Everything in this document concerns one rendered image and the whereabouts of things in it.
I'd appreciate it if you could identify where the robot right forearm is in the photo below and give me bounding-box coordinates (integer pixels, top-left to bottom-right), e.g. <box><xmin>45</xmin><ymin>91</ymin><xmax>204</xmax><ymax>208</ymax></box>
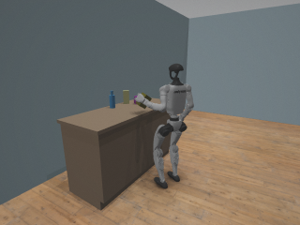
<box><xmin>180</xmin><ymin>108</ymin><xmax>193</xmax><ymax>119</ymax></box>

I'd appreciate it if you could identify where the robot right upper arm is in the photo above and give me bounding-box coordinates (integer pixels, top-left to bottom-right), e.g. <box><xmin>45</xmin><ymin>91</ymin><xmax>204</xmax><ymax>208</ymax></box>
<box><xmin>185</xmin><ymin>84</ymin><xmax>194</xmax><ymax>109</ymax></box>

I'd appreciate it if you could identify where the sponge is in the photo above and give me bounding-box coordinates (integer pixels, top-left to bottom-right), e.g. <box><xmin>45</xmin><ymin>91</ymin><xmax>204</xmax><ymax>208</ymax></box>
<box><xmin>136</xmin><ymin>93</ymin><xmax>151</xmax><ymax>109</ymax></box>

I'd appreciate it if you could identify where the robot left upper arm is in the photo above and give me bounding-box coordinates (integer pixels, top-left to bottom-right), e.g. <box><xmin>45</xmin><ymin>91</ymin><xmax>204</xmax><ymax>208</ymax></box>
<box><xmin>158</xmin><ymin>84</ymin><xmax>170</xmax><ymax>113</ymax></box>

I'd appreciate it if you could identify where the table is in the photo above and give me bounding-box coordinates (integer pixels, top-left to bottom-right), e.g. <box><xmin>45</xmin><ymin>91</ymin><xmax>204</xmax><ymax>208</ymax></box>
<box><xmin>56</xmin><ymin>97</ymin><xmax>172</xmax><ymax>211</ymax></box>

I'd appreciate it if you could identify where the robot left forearm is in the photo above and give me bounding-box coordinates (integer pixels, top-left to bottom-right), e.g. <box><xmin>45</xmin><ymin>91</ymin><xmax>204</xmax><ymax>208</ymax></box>
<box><xmin>142</xmin><ymin>98</ymin><xmax>163</xmax><ymax>112</ymax></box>

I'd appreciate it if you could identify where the robot left hand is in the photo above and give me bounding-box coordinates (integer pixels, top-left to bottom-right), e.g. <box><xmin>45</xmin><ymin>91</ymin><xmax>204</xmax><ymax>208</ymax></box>
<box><xmin>135</xmin><ymin>93</ymin><xmax>145</xmax><ymax>103</ymax></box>

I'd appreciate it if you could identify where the right robot shin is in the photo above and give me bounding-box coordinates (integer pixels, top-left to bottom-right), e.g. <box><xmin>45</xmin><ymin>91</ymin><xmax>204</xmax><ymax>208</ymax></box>
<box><xmin>170</xmin><ymin>145</ymin><xmax>179</xmax><ymax>176</ymax></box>

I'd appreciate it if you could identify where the robot torso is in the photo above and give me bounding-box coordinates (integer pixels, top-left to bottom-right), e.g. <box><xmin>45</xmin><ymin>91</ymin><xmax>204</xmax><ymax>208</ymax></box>
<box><xmin>166</xmin><ymin>82</ymin><xmax>187</xmax><ymax>132</ymax></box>

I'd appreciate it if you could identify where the robot right hand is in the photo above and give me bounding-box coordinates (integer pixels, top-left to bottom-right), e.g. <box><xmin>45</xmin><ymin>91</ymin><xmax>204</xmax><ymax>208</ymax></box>
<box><xmin>178</xmin><ymin>114</ymin><xmax>185</xmax><ymax>122</ymax></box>

